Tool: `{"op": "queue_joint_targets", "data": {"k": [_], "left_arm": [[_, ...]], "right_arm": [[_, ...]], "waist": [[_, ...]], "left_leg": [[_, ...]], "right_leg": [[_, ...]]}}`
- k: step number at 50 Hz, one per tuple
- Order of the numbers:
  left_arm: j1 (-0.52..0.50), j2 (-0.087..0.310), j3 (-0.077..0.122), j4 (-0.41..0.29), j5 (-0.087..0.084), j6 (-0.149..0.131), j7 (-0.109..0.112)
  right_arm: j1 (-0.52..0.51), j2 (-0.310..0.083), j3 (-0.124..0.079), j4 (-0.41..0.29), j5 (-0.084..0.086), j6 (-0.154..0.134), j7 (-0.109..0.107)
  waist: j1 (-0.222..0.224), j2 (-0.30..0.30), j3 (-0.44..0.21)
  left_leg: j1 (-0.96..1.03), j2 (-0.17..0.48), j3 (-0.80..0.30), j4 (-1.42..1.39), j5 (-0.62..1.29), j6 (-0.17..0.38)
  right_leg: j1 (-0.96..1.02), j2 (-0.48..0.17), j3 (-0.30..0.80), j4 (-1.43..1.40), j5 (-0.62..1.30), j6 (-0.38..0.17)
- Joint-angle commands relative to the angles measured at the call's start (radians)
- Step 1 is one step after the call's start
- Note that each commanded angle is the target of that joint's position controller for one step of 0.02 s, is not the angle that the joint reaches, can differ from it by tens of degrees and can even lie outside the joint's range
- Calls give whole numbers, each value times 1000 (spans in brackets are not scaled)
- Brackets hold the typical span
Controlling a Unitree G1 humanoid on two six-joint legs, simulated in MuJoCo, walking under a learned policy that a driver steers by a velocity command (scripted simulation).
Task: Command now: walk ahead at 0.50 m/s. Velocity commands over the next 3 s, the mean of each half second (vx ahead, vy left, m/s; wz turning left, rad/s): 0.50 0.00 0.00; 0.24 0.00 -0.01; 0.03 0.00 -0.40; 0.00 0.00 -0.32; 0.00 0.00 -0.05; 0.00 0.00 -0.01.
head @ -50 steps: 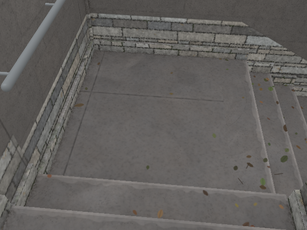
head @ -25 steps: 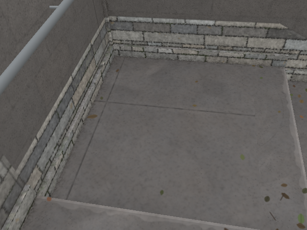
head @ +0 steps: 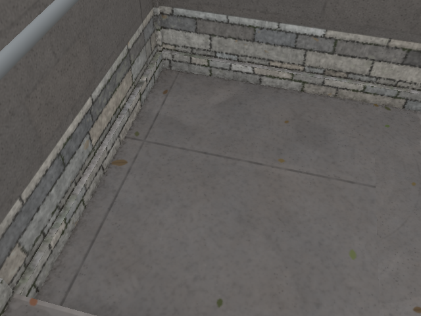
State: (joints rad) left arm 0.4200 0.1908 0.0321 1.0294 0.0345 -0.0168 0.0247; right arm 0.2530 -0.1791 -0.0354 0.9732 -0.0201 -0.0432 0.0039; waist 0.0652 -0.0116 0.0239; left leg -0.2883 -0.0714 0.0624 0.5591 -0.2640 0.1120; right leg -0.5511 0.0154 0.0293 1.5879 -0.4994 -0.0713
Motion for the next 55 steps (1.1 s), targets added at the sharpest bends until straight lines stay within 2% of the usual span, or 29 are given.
{"op": "queue_joint_targets", "data": {"k": [1, 2, 4, 6, 9, 11, 15, 18, 20, 21, 22, 23, 24, 25, 26, 27, 28, 31, 34, 40, 44, 45, 46, 47, 48, 50, 51, 52, 55], "left_arm": [[-3, 52, 26, -40, 25, 16, -31], [8, 40, 25, -40, 38, 22, -34], [24, 57, 31, -34, 16, 25, -36], [-142, 106, 51, -94, 1, 3, -45], [-245, 64, 32, -116, 16, -19, -67], [-295, 58, 22, -131, 13, -13, -73], [-447, 74, 16, -207, -15, -17, -69], [-338, 86, 26, -162, -20, -29, -53], [41, 115, 46, -18, 2, -35, -48], [145, 200, 61, 9, 7, -38, -56], [233, 208, 65, 5, -18, -30, -73], [238, 260, 82, -7, -38, -21, -67], [143, 196, 67, -35, -28, -17, -44], [49, 141, 44, -53, -19, -16, -35], [25, 128, 34, -50, 2, -30, -35], [-17, 83, 15, -47, -1, -50, -35], [-50, 88, 15, -51, -6, -69, -27], [-24, 152, 31, -25, -13, -81, -18], [62, 63, 4, 12, -37, -88, -5], [92, 75, -8, 32, 3, -78, 0], [147, 68, -7, 62, 24, -43, 10], [154, 62, -13, 68, 12, -30, 6], [191, 60, -10, 63, -11, -25, -3], [324, 45, -1, 80, -79, -10, 20], [273, 89, -12, 57, -84, -4, 37], [76, 74, -13, 8, -33, 7, 27], [-2, 62, -15, -39, -11, 23, 14], [-74, 93, -5, -73, 23, 39, 5], [-166, 31, -5, -158, 15, 64, -9]], "right_arm": [[135, -115, -20, 10, 12, -39, -14], [163, -141, -30, 29, 16, -42, -17], [170, -138, -28, 22, 10, -43, -9], [202, -89, -14, 47, 21, -56, -17], [164, -94, -5, 26, 18, -54, -27], [190, -116, -6, 29, 16, -45, -25], [302, -126, -7, 52, -36, -20, -46], [360, -126, -3, 82, -38, 2, -68], [363, -129, 2, 106, -22, 1, -40], [448, -74, -7, 103, 8, -7, -34], [461, -118, -11, 86, 40, -5, -54], [331, -146, -11, 21, 42, -13, -57], [133, -163, -21, -8, 1, -7, -51], [63, -168, -28, -22, -10, -1, -37], [95, -141, -34, -1, -23, 14, -26], [114, -121, -35, 25, -20, 21, -16], [114, -87, -28, 36, -21, 23, -7], [161, -37, -14, 78, -42, 34, 11], [-53, -83, -24, 16, -18, 0, 20], [-231, -73, -5, -47, -4, -17, 34], [-45, -101, -7, 29, 7, -37, 23], [108, -116, -16, 96, -13, -40, 20], [246, -164, -23, 141, -26, -45, 29], [347, -204, -33, 152, -13, -36, 29], [323, -171, -26, 113, 20, -25, 32], [188, -144, -16, 48, 8, -13, -10], [126, -164, -20, 23, 4, -9, -42], [64, -157, -10, -12, -7, -5, -50], [71, -131, -2, -9, -11, -12, -58]], "waist": [[-11, 46, 91], [-8, 82, 49], [11, 120, -2], [-20, 79, 44], [-50, 46, 26], [-81, 67, 54], [-188, 71, 163], [-193, 8, 147], [-30, -79, -41], [-50, -254, -152], [-1, -192, -323], [53, -217, -349], [55, -94, -129], [16, -32, 4], [-48, -27, 58], [-104, 43, 114], [-127, 0, 130], [-140, -113, 23], [-67, -54, 50], [21, -23, 119], [-14, 18, 104], [-67, 76, 35], [-97, 170, -50], [-85, 289, -282], [-132, 190, -415], [-137, 71, -323], [-107, 100, -264], [-87, 48, -150], [-40, 54, -27]], "left_leg": [[-80, 273, -274, -235, 350, 152], [-81, 275, -267, -217, 458, 168], [-84, 274, -254, -177, 528, 167], [33, 243, -287, -135, 282, 142], [-151, 173, -215, -61, -42, 90], [-175, 175, -222, -15, -61, 84], [15, 202, -287, 152, 13, 110], [90, 207, -292, 355, 199, 122], [-75, 120, -144, 796, 222, 94], [-411, -2, -90, 1229, -549, 45], [-613, 23, -84, 1507, -654, 28], [-822, 20, -60, 1584, -535, 11], [-936, 82, -83, 1394, -350, -1], [-856, 101, -92, 1287, -254, -14], [-729, 138, -125, 1146, -225, -25], [-643, 161, -169, 924, -62, -39], [-521, 161, -147, 744, 42, -68], [-257, 130, -41, 542, 298, -77], [-417, 146, -77, 290, 564, -36], [-217, 124, -75, -105, 746, -57], [3, 156, -57, -401, 755, -54], [214, 140, 10, -426, 846, -55], [487, 218, -37, -300, 1206, -42], [928, 459, -188, 108, 1694, 77], [965, 531, -262, 134, 1595, 144], [646, 531, -299, -37, 922, 223], [436, 564, -363, -154, 625, 259], [202, 486, -279, -231, 498, 233], [-64, 402, -151, -231, 538, 178]], "right_leg": [[-94, -84, 43, -434, 281, 57], [-45, -81, 9, -462, 305, 65], [-13, -83, -1, -456, 470, 43], [-189, -118, 68, -641, 695, 23], [67, -67, -3, -852, 1019, 25], [114, -49, -20, -885, 973, 28], [0, -80, 8, -1126, 796, 27], [168, -94, -11, -1303, 675, -3], [641, -16, -158, -1208, 776, -18], [963, -241, 91, -1001, 1201, -103], [1154, -392, 223, -829, 1201, -144], [1136, -515, 424, -1031, 744, -286], [933, -466, 439, -1191, 313, -299], [703, -412, 377, -1241, 336, -253], [491, -407, 371, -1213, 450, -254], [344, -313, 261, -1202, 511, -189], [222, -269, 193, -1239, 596, -162], [193, -218, 71, -1208, 1003, -163], [388, -160, 83, -1147, 713, -122], [328, -132, 98, -940, 399, -112], [389, -97, 97, -622, 462, -110], [317, -50, 48, -427, 426, -94], [114, 42, -25, -213, -29, -57], [-199, 95, -73, 183, -559, -2], [-337, 42, -39, 289, -537, -6], [-400, -11, -6, 318, -308, 5], [-365, -32, -16, 294, -186, 29], [-284, -28, -36, 184, -12, 46], [-244, -15, -2, 21, 187, 78]]}}
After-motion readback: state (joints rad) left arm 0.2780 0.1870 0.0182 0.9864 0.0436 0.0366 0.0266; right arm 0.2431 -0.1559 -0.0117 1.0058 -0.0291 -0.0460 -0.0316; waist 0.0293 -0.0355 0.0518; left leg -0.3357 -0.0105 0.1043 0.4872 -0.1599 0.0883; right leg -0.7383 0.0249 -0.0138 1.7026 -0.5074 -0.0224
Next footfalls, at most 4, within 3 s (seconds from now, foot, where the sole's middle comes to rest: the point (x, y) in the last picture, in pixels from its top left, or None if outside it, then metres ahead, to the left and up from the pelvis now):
0.40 right None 0.33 -0.14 -0.92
0.90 left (212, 310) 0.64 0.05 -1.07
1.40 right None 0.61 -0.17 -1.07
1.88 left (220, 303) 0.67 0.02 -1.07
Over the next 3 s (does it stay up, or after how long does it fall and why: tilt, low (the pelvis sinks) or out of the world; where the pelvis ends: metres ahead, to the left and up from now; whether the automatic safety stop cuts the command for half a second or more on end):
stays up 0.61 -0.06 -0.29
